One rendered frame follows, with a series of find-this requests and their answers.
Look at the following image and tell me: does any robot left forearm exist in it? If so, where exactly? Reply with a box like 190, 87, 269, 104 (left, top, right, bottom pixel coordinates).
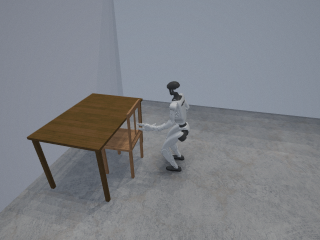
151, 121, 173, 132

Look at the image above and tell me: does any robot left hand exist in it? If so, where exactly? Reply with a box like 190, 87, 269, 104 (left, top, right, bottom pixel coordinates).
137, 123, 157, 131

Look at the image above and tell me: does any chair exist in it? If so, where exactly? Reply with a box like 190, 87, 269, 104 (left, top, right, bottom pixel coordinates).
101, 99, 144, 179

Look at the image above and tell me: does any left robot upper arm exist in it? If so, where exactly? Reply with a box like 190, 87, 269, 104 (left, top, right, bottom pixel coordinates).
167, 102, 178, 126

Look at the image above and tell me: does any table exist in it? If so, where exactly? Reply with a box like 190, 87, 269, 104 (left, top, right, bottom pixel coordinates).
27, 93, 143, 202

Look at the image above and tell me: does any right robot upper arm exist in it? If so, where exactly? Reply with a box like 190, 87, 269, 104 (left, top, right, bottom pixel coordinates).
179, 93, 190, 111

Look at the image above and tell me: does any robot left shin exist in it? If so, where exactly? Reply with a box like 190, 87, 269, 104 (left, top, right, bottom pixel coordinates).
160, 149, 178, 169

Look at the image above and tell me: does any robot head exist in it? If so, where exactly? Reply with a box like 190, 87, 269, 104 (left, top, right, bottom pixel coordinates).
166, 81, 182, 101

